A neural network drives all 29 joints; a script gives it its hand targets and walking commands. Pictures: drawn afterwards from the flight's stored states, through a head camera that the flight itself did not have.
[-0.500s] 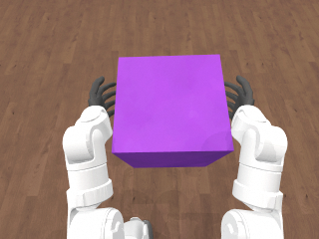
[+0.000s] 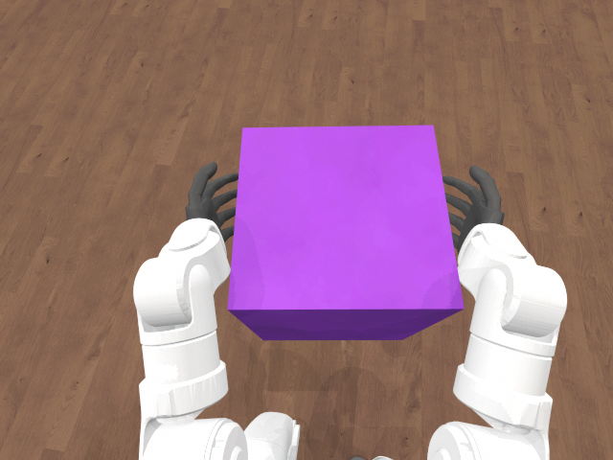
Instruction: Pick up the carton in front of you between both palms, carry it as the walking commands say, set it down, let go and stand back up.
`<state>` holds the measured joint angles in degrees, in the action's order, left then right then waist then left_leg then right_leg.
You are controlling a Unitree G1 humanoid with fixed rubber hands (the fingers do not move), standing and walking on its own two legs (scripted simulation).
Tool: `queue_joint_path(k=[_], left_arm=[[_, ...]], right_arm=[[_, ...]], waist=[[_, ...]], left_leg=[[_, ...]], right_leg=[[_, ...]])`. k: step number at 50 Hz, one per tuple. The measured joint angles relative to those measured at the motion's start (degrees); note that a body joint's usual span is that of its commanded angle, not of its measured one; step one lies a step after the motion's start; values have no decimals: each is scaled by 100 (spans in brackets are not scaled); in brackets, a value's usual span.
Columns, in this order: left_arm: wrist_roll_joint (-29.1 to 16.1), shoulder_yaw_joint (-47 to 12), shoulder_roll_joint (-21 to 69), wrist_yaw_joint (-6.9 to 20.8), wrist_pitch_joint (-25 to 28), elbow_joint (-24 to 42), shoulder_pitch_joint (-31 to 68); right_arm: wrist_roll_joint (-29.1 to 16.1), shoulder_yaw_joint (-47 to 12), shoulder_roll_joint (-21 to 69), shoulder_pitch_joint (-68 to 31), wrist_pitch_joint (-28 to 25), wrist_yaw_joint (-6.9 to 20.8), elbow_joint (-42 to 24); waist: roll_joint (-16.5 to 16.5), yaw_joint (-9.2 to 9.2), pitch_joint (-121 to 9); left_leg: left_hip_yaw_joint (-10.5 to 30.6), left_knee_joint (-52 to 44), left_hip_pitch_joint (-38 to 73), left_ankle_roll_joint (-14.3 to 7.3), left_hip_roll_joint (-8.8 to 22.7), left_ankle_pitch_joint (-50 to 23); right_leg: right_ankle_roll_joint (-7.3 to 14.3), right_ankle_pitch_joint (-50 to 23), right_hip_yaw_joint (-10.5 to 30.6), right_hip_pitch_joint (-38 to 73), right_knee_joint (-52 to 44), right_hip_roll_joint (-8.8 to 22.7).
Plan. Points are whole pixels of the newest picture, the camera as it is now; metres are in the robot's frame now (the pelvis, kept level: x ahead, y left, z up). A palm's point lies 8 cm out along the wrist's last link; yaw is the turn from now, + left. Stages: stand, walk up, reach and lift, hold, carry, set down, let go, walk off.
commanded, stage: carry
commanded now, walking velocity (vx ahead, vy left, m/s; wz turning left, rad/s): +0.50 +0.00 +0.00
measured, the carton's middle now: (334, 250) +0.36 +0.03 +0.05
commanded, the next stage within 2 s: none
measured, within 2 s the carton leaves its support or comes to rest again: neither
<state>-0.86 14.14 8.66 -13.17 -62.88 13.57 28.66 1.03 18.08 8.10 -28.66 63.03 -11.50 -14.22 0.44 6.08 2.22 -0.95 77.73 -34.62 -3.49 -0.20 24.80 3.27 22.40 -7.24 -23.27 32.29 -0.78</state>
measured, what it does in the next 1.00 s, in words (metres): climbs: left foot 0.03 m higher, then right foot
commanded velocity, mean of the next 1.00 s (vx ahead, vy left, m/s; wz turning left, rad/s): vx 0.08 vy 0.00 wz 0.00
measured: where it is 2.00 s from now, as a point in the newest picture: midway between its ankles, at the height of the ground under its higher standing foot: (327, 239)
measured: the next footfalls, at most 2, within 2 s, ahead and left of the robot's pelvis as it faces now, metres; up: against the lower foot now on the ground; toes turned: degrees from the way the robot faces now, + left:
left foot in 0.20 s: +0.30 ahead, +0.12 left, +0.03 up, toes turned +4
right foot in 0.48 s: +0.31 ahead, -0.06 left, +0.03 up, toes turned -5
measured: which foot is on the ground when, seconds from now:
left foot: up 0.00-0.18, down 0.20-1.00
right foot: down 0.00-0.22, up 0.24-0.46, down 0.48-1.00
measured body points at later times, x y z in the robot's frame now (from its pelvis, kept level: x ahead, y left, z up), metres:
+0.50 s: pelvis +0.23 +0.04 +0.03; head +0.29 +0.03 +0.48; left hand +0.60 +0.17 +0.15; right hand +0.58 -0.14 +0.15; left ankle +0.25 +0.12 -0.70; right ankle +0.27 -0.05 -0.70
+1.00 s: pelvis +0.32 +0.04 +0.03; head +0.30 +0.04 +0.48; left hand +0.65 +0.19 +0.13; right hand +0.65 -0.12 +0.13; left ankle +0.25 +0.12 -0.70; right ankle +0.26 -0.05 -0.69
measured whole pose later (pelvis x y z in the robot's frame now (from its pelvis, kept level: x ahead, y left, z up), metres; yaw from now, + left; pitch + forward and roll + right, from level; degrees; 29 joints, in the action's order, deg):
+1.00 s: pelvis +0.32 +0.04 +0.03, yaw +0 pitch +1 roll +0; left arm 4.0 18.4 8.8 -10.0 -60.7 -3.0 27.2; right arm 5.3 19.3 9.9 -26.7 61.1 -10.0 1.7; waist -0.1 0.6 -5.0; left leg -5.2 30.9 -9.6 -2.2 -1.2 30.6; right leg 1.7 30.7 -4.6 -11.9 33.4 -0.4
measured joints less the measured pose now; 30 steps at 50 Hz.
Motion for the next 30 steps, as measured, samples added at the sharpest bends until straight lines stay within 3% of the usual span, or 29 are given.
queue_joint_path(k=[5,9,11,14,16,21,24,26,30], left_arm=[[-153,63,-97,-22,-20,3,154],[-137,109,-169,-7,-44,-147,369],[-104,162,-252,43,-66,-273,421],[17,296,-257,125,-76,-491,416],[131,424,-123,147,-94,-515,366],[250,490,90,146,-10,-143,238],[226,409,58,113,88,71,206],[239,342,51,90,162,89,156],[290,295,2,121,49,-109,146]], right_arm=[[150,9,112,-33,-52,-53,-111],[145,-65,-8,-173,-60,-81,37],[103,-130,-15,-303,-63,-94,292],[117,-160,8,-361,5,-42,552],[1,-162,16,-257,99,45,523],[-148,-165,30,-159,58,48,222],[-219,-228,-7,-185,1,18,9],[-258,-287,-102,-213,-4,17,12],[-194,-282,-133,-221,140,17,180]], waist=[[-1,38,-71],[36,-201,-197],[138,-436,-199],[60,-782,-98],[-1,-912,-28],[-76,-1032,161],[-43,-971,156],[-197,-881,114],[-176,-701,-177]], left_leg=[[-194,-1729,-640,71,177,-193],[-508,-3757,-185,47,64,-806],[-665,-3859,97,22,-68,-973],[-656,-3831,364,-76,-108,-462],[-621,-4193,624,9,-91,-537],[-605,-4849,1102,-47,-53,-603],[-623,-4647,1214,16,-81,-332],[-573,-4474,1304,72,18,-130],[-508,-4605,1627,134,-4,61]], right_leg=[[-108,208,89,846,-626,130],[-319,742,137,1289,-379,323],[-366,859,217,1123,615,530],[-346,949,700,242,2836,234],[-288,849,721,-225,3318,85],[-364,614,552,-515,1444,17],[-267,-365,400,-103,-45,38],[-115,-213,340,59,-60,-54],[-83,189,316,303,11,-51]])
